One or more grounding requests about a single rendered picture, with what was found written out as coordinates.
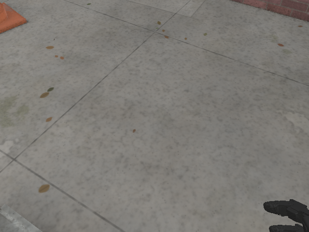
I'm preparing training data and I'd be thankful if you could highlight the right robot hand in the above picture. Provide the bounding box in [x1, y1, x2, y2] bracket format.
[264, 199, 309, 232]

